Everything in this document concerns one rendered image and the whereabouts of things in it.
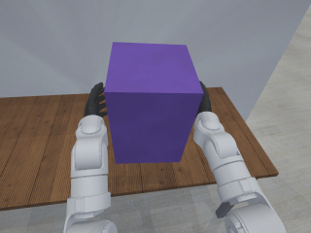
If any right robot hand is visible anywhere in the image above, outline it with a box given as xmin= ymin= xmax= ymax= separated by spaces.
xmin=195 ymin=81 xmax=212 ymax=118

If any robot left upper arm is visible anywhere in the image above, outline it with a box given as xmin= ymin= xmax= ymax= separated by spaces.
xmin=66 ymin=219 xmax=118 ymax=233

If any robot left forearm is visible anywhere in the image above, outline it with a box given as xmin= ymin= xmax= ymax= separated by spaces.
xmin=63 ymin=115 xmax=111 ymax=233

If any robot right forearm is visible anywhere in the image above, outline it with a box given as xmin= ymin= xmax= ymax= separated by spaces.
xmin=193 ymin=112 xmax=287 ymax=233

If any robot right upper arm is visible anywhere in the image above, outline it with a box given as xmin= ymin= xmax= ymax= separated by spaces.
xmin=225 ymin=202 xmax=286 ymax=233

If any left robot hand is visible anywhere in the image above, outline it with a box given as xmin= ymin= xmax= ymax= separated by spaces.
xmin=84 ymin=82 xmax=108 ymax=117

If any carton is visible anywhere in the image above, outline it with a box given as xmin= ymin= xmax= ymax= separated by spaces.
xmin=104 ymin=42 xmax=204 ymax=164

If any table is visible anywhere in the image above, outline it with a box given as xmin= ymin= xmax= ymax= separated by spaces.
xmin=0 ymin=86 xmax=279 ymax=218

